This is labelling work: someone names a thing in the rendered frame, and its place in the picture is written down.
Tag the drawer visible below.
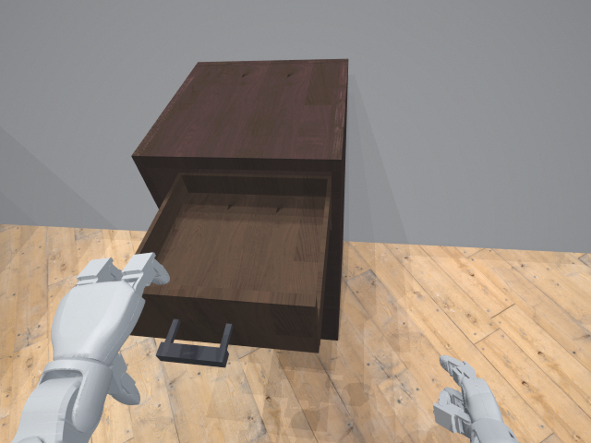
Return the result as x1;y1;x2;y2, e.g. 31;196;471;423
76;173;332;353

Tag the handle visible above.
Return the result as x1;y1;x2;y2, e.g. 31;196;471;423
156;319;233;367

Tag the right robot forearm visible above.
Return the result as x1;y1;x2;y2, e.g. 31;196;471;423
470;419;520;443

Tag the robot left hand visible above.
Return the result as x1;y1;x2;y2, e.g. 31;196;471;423
51;252;170;405

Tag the left robot forearm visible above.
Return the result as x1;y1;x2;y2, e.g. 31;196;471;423
11;357;113;443

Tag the robot right hand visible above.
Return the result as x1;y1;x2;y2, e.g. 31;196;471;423
433;355;503;438

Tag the cabinet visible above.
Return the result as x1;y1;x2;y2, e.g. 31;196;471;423
131;59;348;341

